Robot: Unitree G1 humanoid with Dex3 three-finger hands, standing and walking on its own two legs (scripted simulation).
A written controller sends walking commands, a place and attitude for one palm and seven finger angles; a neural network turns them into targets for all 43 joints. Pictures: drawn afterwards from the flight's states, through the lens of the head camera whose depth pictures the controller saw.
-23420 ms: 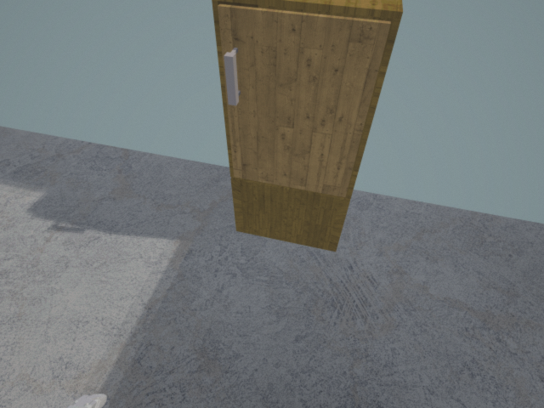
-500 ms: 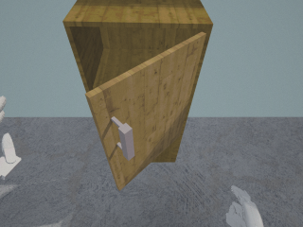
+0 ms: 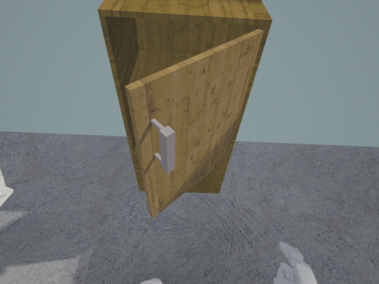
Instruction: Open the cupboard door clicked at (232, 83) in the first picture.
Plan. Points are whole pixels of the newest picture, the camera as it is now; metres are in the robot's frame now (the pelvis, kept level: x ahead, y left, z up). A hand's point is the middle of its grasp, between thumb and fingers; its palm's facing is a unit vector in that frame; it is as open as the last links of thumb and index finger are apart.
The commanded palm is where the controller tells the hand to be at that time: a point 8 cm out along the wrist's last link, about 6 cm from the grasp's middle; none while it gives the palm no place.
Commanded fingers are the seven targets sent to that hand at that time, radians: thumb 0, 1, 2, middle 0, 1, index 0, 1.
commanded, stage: step back with the hand held close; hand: left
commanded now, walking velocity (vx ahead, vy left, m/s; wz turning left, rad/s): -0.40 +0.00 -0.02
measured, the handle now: (162, 146) +0.41 +0.10 +0.04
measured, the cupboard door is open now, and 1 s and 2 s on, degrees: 43 43 43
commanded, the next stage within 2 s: stop stepping back and stand still in 0.20 s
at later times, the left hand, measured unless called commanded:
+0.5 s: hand out of the picture +0.09 +0.24 +0.17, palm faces +0.30 -0.80 -0.52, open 7.4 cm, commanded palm +0.04 +0.28 +0.19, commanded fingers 0.00 0.90 0.90 -0.20 -0.30 -0.20 -0.30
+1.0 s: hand out of the picture +0.04 +0.23 +0.18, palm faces +0.37 -0.81 -0.46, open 7.4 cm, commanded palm -0.02 +0.27 +0.19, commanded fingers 0.00 0.90 0.90 -0.20 -0.30 -0.20 -0.30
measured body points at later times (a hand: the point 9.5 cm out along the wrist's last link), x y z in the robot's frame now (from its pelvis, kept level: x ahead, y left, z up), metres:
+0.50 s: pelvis -0.12 -0.01 +0.02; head -0.10 +0.01 +0.46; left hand +0.07 +0.28 +0.20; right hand +0.05 -0.25 -0.05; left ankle +0.00 +0.08 -0.72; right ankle -0.17 -0.11 -0.71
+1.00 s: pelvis -0.17 -0.02 +0.01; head -0.18 -0.01 +0.46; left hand +0.02 +0.27 +0.20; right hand -0.05 -0.26 -0.09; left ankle -0.15 +0.10 -0.72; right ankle -0.18 -0.10 -0.73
